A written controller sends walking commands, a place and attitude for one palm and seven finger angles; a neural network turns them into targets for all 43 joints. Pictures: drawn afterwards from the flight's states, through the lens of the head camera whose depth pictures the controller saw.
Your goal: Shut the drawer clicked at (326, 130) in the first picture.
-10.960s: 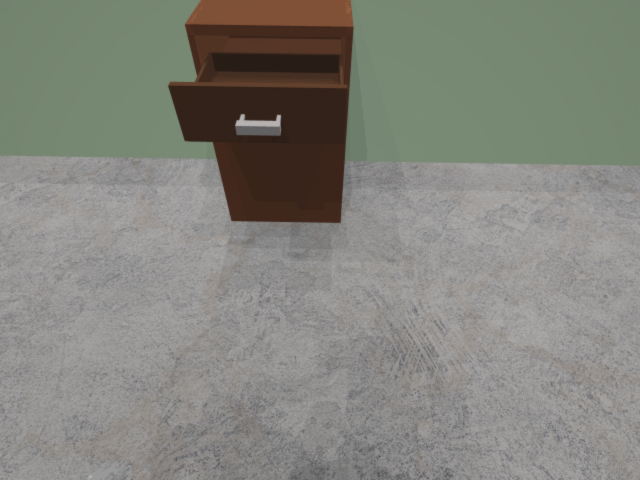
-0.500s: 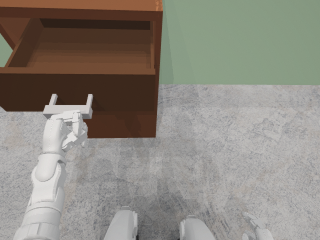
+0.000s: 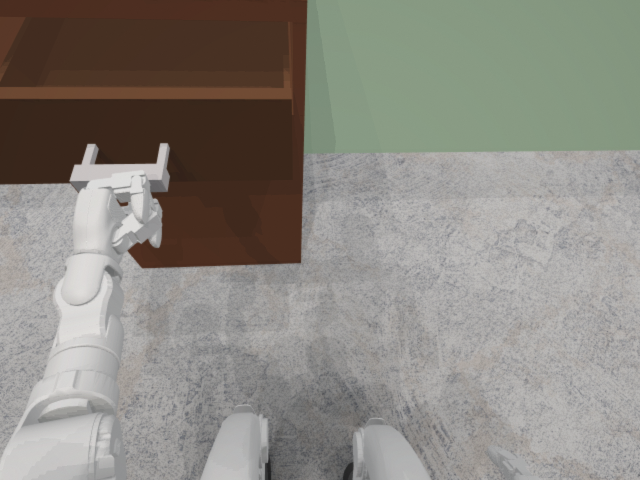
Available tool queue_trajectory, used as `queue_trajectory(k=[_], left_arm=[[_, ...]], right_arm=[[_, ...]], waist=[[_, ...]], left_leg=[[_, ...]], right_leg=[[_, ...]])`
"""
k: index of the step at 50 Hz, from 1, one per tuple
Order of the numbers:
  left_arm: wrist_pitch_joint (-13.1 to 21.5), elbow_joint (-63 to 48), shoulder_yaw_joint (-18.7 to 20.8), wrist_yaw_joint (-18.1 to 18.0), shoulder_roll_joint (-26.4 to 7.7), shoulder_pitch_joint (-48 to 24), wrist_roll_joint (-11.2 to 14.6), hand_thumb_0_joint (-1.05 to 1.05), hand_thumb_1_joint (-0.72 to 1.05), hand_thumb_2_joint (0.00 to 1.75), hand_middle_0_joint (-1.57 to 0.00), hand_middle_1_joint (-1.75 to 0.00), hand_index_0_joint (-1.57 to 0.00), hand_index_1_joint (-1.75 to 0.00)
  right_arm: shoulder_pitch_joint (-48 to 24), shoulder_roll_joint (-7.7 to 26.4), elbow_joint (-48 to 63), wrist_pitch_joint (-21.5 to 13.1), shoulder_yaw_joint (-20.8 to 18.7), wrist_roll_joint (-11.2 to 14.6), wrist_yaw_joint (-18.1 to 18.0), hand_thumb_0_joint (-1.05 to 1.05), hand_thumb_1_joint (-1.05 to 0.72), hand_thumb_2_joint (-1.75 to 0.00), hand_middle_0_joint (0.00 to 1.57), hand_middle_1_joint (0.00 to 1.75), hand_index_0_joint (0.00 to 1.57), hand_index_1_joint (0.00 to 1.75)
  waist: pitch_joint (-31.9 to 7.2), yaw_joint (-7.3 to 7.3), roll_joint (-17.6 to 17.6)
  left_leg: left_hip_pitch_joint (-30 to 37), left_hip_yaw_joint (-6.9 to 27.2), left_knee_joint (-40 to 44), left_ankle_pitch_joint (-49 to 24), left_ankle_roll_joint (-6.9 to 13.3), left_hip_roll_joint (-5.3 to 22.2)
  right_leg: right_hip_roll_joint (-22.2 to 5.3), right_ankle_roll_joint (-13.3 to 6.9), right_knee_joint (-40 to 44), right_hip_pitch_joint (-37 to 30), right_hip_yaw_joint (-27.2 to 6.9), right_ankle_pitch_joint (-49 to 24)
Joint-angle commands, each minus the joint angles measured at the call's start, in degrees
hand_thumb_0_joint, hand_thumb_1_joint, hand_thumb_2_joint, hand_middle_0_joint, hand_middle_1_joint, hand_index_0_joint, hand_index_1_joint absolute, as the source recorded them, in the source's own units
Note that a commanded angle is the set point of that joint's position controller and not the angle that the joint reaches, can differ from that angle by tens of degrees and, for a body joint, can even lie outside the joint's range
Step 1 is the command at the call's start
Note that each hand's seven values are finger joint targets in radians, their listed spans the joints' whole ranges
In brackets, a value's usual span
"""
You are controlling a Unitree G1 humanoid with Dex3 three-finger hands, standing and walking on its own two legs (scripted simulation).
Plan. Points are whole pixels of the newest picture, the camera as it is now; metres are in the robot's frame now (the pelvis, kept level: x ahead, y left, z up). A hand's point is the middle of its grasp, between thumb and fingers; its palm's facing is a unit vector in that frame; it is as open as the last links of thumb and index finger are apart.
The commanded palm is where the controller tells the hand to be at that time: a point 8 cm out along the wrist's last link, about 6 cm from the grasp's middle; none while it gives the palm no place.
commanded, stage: push the drawer shut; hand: left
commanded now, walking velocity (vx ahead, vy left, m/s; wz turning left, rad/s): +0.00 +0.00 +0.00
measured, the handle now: (125, 164) +0.50 +0.26 +0.04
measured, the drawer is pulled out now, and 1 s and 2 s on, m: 0.15 0.03 0.00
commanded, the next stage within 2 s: pull the fist back off the drawer in 1.46 s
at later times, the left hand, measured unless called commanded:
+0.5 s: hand (158, 173) +0.49 +0.22 +0.04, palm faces +0.05 -1.00 -0.03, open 3.1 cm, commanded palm +0.48 +0.26 +0.04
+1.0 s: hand (162, 144) +0.54 +0.22 +0.04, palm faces +0.06 -1.00 -0.03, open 3.3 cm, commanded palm +0.54 +0.25 +0.04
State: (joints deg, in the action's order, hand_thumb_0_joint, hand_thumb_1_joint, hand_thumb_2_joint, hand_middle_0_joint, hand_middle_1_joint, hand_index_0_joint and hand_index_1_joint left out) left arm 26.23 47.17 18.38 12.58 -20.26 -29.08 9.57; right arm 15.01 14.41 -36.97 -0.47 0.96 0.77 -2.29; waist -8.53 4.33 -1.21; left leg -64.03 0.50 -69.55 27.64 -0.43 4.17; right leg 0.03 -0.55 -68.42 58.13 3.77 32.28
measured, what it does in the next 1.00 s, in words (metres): stands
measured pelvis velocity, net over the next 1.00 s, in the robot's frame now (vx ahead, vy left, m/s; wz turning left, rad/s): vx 0.00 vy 0.01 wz -0.04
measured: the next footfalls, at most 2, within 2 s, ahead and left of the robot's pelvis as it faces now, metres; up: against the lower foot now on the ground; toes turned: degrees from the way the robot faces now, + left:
none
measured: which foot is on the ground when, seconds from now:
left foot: down 0.00-1.00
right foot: down 0.00-1.00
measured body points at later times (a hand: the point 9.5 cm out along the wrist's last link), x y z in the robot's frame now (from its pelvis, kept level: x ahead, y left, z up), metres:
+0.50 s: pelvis +0.00 +0.00 -0.01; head +0.14 +0.03 +0.41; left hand +0.48 +0.27 +0.04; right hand +0.03 -0.27 -0.12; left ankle +0.04 +0.12 -0.63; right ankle +0.00 -0.12 -0.63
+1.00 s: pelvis +0.00 +0.01 -0.02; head +0.16 +0.05 +0.40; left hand +0.53 +0.27 +0.04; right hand +0.00 -0.25 -0.12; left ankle +0.04 +0.12 -0.63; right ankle +0.00 -0.12 -0.63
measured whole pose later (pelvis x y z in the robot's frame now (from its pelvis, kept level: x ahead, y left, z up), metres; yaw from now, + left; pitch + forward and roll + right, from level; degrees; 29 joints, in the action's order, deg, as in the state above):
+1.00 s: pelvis +0.00 +0.01 -0.02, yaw -2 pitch +28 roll -5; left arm 23.9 68.6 26.7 12.6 -34.2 -55.6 1.7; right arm 18.9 14.8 -37.0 3.8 3.3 -1.9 -0.4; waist -7.7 11.6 -1.9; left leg -74.5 1.3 -74.4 28.5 0.7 5.3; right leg 1.3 0.5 -70.7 67.5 4.0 31.5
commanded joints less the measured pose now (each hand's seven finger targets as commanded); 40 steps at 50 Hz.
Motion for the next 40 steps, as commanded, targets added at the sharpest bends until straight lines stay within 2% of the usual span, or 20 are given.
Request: queue_trajectory(k=[1, 3, 6, 11, 12, 14, 15, 16, 17, 20, 22, 24, 25, 28, 30, 33, 36, 38, 39, 40], left_arm=[[4.3, -10.0, 2.4, -0.3, -12.6, -25.0, 0.4, 0.0, 0.9, 0.9, -1.4, -1.6, -1.4, -1.6], [4.5, -8.2, 2.9, -0.2, -13.3, -26.6, 0.0, 0.0, 0.9, 0.9, -1.4, -1.6, -1.4, -1.6], [4.7, -4.7, 5.3, 0.0, -16.9, -29.7, -0.3, 0.0, 0.9, 0.9, -1.4, -1.6, -1.4, -1.6], [4.7, -2.3, 5.8, 1.0, -18.5, -34.1, -0.7, 0.0, 0.9, 0.9, -1.4, -1.6, -1.4, -1.6], [4.7, -2.1, 5.5, 1.2, -18.4, -35.2, -0.8, 0.0, 0.9, 0.9, -1.4, -1.6, -1.4, -1.6], [4.1, -0.2, 7.3, 1.5, -20.4, -34.8, -0.8, 0.0, 0.9, 0.9, -1.4, -1.6, -1.4, -1.6], [3.7, 0.3, 6.3, 1.7, -19.8, -36.3, -0.9, 0.0, 0.9, 0.9, -1.4, -1.6, -1.4, -1.6], [3.4, 1.1, 7.1, 1.7, -21.0, -37.0, -1.0, 0.0, 0.9, 0.9, -1.4, -1.6, -1.4, -1.6], [3.6, 0.5, 7.0, 1.9, -21.5, -38.3, -1.1, 0.0, 0.9, 0.9, -1.4, -1.6, -1.4, -1.6], [3.0, 2.4, 8.9, 2.1, -23.7, -38.3, -1.3, 0.0, 0.9, 0.9, -1.4, -1.6, -1.4, -1.6], [3.1, 2.0, 9.3, 2.2, -24.6, -39.3, -1.5, 0.0, 0.9, 0.9, -1.4, -1.6, -1.4, -1.6], [2.7, 3.0, 9.3, 2.3, -24.5, -39.7, -1.6, 0.0, 0.9, 0.9, -1.4, -1.6, -1.4, -1.6], [2.7, 3.1, 10.6, 2.2, -26.3, -39.6, -1.8, 0.0, 0.9, 0.9, -1.4, -1.6, -1.4, -1.6], [2.9, 1.5, 10.3, 2.3, -26.0, -41.0, -2.3, 0.0, 0.9, 0.9, -1.4, -1.6, -1.4, -1.6], [2.8, 2.0, 10.6, 2.0, -26.2, -40.6, -2.3, 0.0, 0.9, 0.9, -1.4, -1.6, -1.4, -1.6], [2.5, 3.7, 9.6, 1.2, -25.3, -43.6, -3.1, 0.0, 0.9, 0.9, -1.4, -1.6, -1.4, -1.6], [2.2, 5.3, 9.1, 0.4, -25.5, -46.3, -3.8, 0.0, 0.9, 0.9, -1.4, -1.6, -1.4, -1.6], [2.5, 5.5, 10.3, -0.1, -28.0, -48.5, -4.7, 0.0, 0.9, 0.9, -1.4, -1.6, -1.4, -1.6], [2.6, 5.2, 8.8, -0.2, -26.5, -50.3, -4.9, 0.0, 0.9, 0.9, -1.4, -1.6, -1.4, -1.6], [2.5, 5.9, 8.8, -0.3, -26.8, -51.0, -5.3, 0.0, 0.9, 0.9, -1.4, -1.6, -1.4, -1.6]], right_arm=[[5.9, 9.3, 4.1, -0.8, -3.7, -0.4, -0.3, 0.0, -0.9, -0.9, 0.2, 0.3, 0.2, 0.3], [6.5, 9.4, 3.7, -0.4, -3.7, -0.5, -0.2, 0.0, -0.9, -0.9, 0.2, 0.3, 0.2, 0.3], [7.0, 9.6, 3.4, 0.1, -3.4, -0.5, -0.4, 0.0, -0.9, -0.9, 0.2, 0.3, 0.2, 0.3], [8.2, 9.8, 3.2, 0.7, -3.2, -0.8, -0.2, 0.0, -0.9, -0.9, 0.2, 0.3, 0.2, 0.3], [8.8, 9.9, 3.0, 0.7, -3.3, -0.9, -0.2, 0.0, -0.9, -0.9, 0.2, 0.3, 0.2, 0.3], [9.3, 10.1, 3.0, 1.0, -3.2, -0.9, -0.1, 0.0, -0.9, -0.9, 0.2, 0.3, 0.2, 0.3], [9.3, 10.1, 2.9, 1.2, -3.1, -0.8, 0.0, 0.0, -0.9, -0.9, 0.2, 0.3, 0.2, 0.3], [9.7, 10.3, 2.7, 1.3, -3.1, -0.9, 0.0, 0.0, -0.9, -0.9, 0.2, 0.3, 0.2, 0.3], [10.1, 10.3, 2.7, 1.3, -3.0, -1.0, 0.0, 0.0, -0.9, -0.9, 0.2, 0.3, 0.2, 0.3], [10.7, 10.7, 2.6, 1.6, -3.0, -1.1, 0.1, 0.0, -0.9, -0.9, 0.2, 0.3, 0.2, 0.3], [11.2, 10.8, 2.8, 1.8, -2.9, -1.2, 0.3, 0.0, -0.9, -0.9, 0.2, 0.3, 0.2, 0.3], [11.5, 10.8, 2.8, 2.0, -2.9, -1.3, 0.4, 0.0, -0.9, -0.9, 0.2, 0.3, 0.2, 0.3], [11.9, 11.1, 2.8, 2.2, -2.9, -1.4, 0.4, 0.0, -0.9, -0.9, 0.2, 0.3, 0.2, 0.3], [12.3, 11.0, 2.9, 2.6, -3.0, -1.6, 0.7, 0.0, -0.9, -0.9, 0.2, 0.3, 0.2, 0.3], [12.7, 11.1, 2.8, 2.9, -3.0, -1.6, 0.9, 0.0, -0.9, -0.9, 0.2, 0.3, 0.2, 0.3], [13.1, 11.3, 2.2, 3.3, -3.0, -1.8, 1.0, 0.0, -0.9, -0.9, 0.2, 0.3, 0.2, 0.3], [13.5, 11.4, 1.8, 3.4, -2.9, -2.0, 1.0, 0.0, -0.9, -0.9, 0.2, 0.3, 0.2, 0.3], [13.9, 11.8, 1.8, 3.5, -2.7, -2.2, 0.9, 0.0, -0.9, -0.9, 0.2, 0.3, 0.2, 0.3], [13.9, 11.7, 1.8, 3.5, -2.6, -2.4, 0.9, 0.0, -0.9, -0.9, 0.2, 0.3, 0.2, 0.3], [14.0, 11.7, 1.6, 3.6, -2.6, -2.4, 0.9, 0.0, -0.9, -0.9, 0.2, 0.3, 0.2, 0.3]], waist=[[-24.2, 2.2, -4.3], [-24.7, 2.5, -4.3], [-22.9, 3.15, -2.2], [-25.2, 3.37, -5.4], [-26.0, 4.08, -5.2], [-26.3, 3.56, -4.9], [-25.4, 4.46, -5.2], [-25.5, 4.45, -4.5], [-26.3, 4.51, -6.1], [-26.7, 4.55, -5.3], [-27.7, 4.39, -6.6], [-27.3, 4.91, -6.7], [-28.0, 4.48, -6.4], [-30.4, 4.47, -9.6], [-29.6, 4.39, -9.5], [-27.8, 6.05, -8.6], [-27.0, 6.83, -8.9], [-28.2, 6.84, -9.8], [-28.4, 7.79, -10.2], [-27.9, 7.69, -10.7]], left_leg=[[22.6, 1.4, 6.9, -14.4, 1.7, -2.4], [22.5, 1.4, 6.4, -14.3, 1.9, -2.4], [18.4, 0.8, 5.6, -12.7, 2.3, -2.5], [19.4, 1.1, 5.0, -13.4, 2.2, -2.3], [20.4, 1.4, 4.5, -14.2, 2.4, -2.2], [19.4, 1.3, 4.5, -14.7, 2.4, -2.1], [19.0, 1.2, 4.3, -14.5, 2.5, -2.1], [18.1, 1.2, 4.1, -14.0, 2.5, -2.1], [19.1, 1.5, 3.8, -14.9, 2.6, -2.0], [18.6, 1.6, 3.7, -15.3, 2.5, -1.8], [19.1, 1.8, 3.6, -16.0, 2.5, -1.8], [18.9, 1.6, 3.2, -16.8, 2.6, -1.6], [19.1, 1.9, 3.3, -17.6, 2.4, -1.5], [22.8, 2.2, 3.1, -20.8, 2.2, -1.4], [23.1, 2.4, 3.4, -21.3, 2.1, -1.3], [23.6, 3.3, 3.5, -20.5, 2.0, -0.9], [22.8, 3.4, 3.5, -18.4, 2.1, -1.0], [23.2, 3.9, 3.5, -18.6, 2.0, -0.9], [23.8, 4.1, 3.3, -18.9, 2.1, -0.9], [23.7, 4.2, 3.3, -18.1, 1.9, -0.9]], right_leg=[[1.6, -0.5, 10.1, -5.0, -2.2, -15.5], [1.7, -0.5, 10.0, -4.6, -2.3, -15.5], [1.7, -0.2, 10.2, -5.9, -3.1, -15.2], [2.0, -0.4, 9.5, -4.6, -2.9, -14.9], [2.2, -0.4, 9.0, -3.7, -2.8, -15.4], [2.3, -0.4, 9.1, -4.7, -2.9, -16.0], [2.3, -0.3, 9.4, -4.1, -3.0, -16.1], [2.3, -0.2, 9.3, -4.3, -3.1, -15.7], [2.5, -0.4, 8.7, -3.6, -2.9, -16.1], [2.6, -0.3, 8.6, -3.5, -2.7, -16.2], [2.7, -0.5, 8.0, -3.4, -2.5, -16.6], [2.8, -0.2, 8.3, -3.0, -2.6, -17.5], [2.8, -0.4, 7.9, -3.3, -2.3, -17.9], [2.8, -0.5, 7.3, -1.6, -1.9, -19.5], [2.9, -0.6, 7.5, -1.5, -1.7, -19.6], [3.0, -0.5, 7.6, 1.8, -1.0, -17.5], [3.0, -0.5, 8.0, 2.7, -1.0, -15.8], [3.0, -0.6, 7.4, 3.5, -0.8, -15.2], [3.0, -0.6, 7.4, 4.3, -0.8, -15.2], [3.0, -0.7, 7.4, 4.9, -0.6, -14.4]])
